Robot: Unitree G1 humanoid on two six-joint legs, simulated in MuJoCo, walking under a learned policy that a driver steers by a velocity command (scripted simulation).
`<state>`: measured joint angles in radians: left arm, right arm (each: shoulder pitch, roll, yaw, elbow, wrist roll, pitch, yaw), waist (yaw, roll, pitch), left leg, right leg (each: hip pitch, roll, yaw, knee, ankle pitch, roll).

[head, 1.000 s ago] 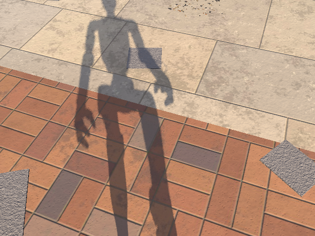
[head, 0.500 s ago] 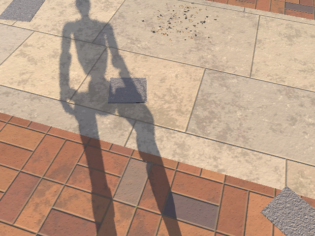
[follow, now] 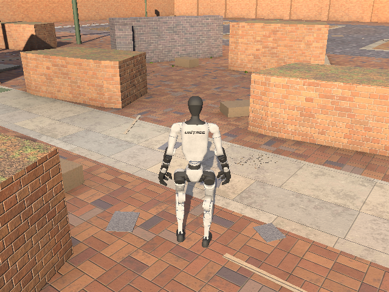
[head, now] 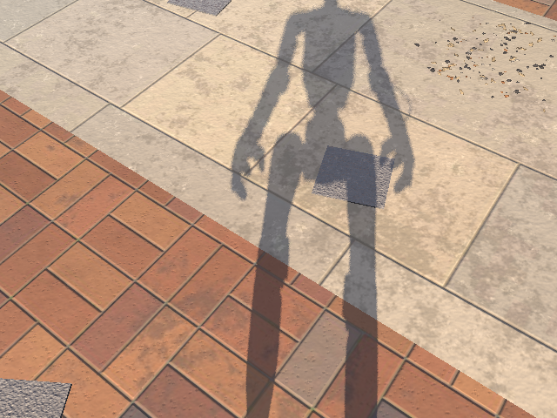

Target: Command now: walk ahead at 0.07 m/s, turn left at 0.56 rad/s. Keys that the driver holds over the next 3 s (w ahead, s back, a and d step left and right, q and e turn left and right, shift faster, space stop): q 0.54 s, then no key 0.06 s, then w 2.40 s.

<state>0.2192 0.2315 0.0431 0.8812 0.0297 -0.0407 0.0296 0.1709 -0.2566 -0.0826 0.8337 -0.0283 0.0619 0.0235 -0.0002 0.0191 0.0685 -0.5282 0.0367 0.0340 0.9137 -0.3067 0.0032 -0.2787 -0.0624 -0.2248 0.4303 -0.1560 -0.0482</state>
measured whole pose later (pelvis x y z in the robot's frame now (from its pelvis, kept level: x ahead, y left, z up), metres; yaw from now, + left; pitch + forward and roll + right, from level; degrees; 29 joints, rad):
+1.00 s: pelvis +0.06 +0.05 +0.01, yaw +25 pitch +1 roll +0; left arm 0.39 0.25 0.06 0.87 0.02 -0.04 -0.01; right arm 0.17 -0.27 -0.05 0.80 -0.03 0.00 0.05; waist 0.06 0.01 -0.01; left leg -0.36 0.00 0.02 0.58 -0.30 0.01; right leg -0.05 0.01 0.00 0.31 -0.27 -0.02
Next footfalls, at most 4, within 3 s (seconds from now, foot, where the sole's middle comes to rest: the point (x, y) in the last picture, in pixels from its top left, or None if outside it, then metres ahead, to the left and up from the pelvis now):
0.14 left None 0.06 0.12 -0.78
0.62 right None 0.09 -0.07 -0.78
1.04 left None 0.10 0.18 -0.78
1.54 right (229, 404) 0.48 0.16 -0.78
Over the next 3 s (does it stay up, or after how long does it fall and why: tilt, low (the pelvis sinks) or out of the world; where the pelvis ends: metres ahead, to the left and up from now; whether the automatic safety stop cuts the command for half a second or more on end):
stays up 1.04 0.48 0.01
